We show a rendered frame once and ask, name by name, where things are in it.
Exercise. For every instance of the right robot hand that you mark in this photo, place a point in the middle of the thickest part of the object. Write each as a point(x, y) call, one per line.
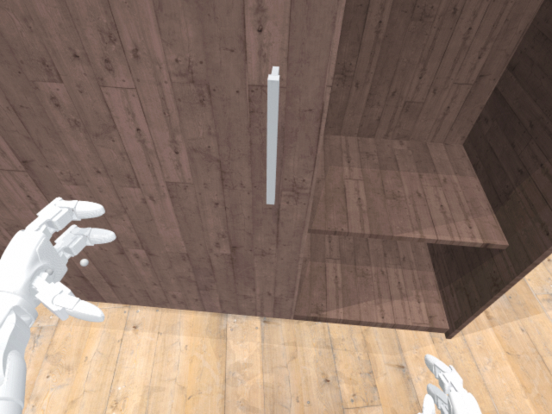
point(458, 401)

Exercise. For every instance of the left robot hand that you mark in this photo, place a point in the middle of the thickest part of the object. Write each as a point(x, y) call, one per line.
point(30, 253)

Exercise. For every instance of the handle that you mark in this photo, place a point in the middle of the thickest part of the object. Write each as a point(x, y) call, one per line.
point(272, 131)

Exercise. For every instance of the left robot forearm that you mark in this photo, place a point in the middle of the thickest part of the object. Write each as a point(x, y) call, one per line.
point(17, 315)

